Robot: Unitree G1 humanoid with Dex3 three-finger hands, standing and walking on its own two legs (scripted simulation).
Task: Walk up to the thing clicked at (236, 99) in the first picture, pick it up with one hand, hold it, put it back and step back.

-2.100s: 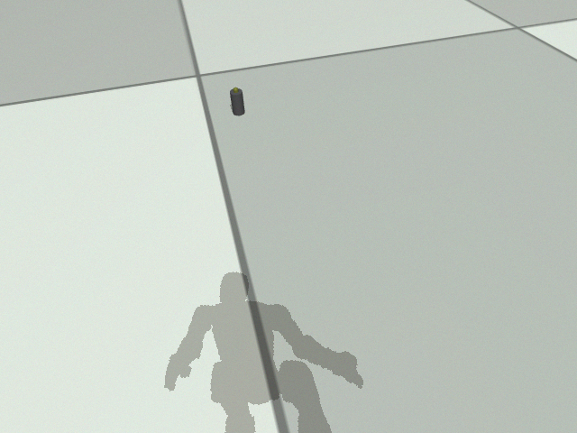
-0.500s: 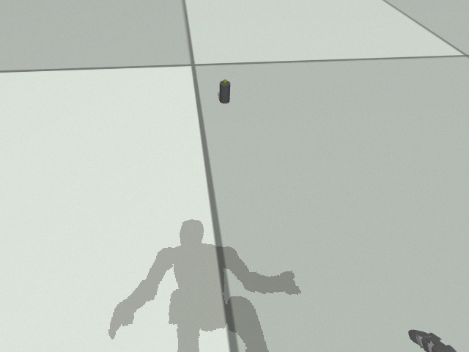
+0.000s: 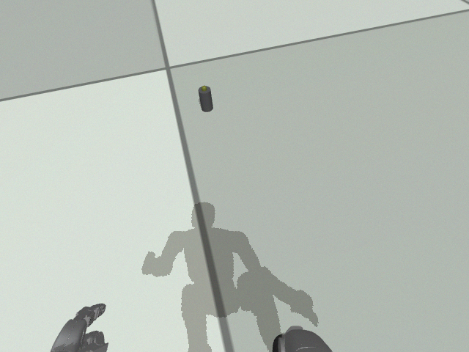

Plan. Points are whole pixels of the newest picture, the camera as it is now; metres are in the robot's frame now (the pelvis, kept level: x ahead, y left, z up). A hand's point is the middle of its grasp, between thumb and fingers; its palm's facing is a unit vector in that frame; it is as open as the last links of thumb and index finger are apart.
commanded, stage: walk up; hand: left
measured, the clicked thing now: (205, 97) +1.59 +0.18 -0.66
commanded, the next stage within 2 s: none
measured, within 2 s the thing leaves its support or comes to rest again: neither
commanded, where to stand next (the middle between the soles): +1.25 -0.03 m, yaw +1 degrees
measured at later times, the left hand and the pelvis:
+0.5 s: hand (101, 265) +0.33 +0.32 -0.15, palm faces -0.05 -0.94 -0.33, open 7.4 cm; pelvis +0.29 +0.04 +0.01, yaw -1 degrees
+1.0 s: hand (152, 137) +0.68 +0.24 -0.10, palm faces -0.05 -0.93 -0.37, open 7.4 cm; pelvis +0.54 -0.02 +0.02, yaw -2 degrees
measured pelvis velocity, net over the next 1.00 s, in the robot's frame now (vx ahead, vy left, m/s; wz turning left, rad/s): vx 0.54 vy -0.02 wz -0.03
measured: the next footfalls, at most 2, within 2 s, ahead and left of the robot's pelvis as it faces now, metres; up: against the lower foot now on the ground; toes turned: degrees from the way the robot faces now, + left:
left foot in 0.38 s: +0.40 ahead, +0.15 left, +0.00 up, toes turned +6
right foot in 0.88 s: +0.65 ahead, -0.13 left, +0.00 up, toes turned -7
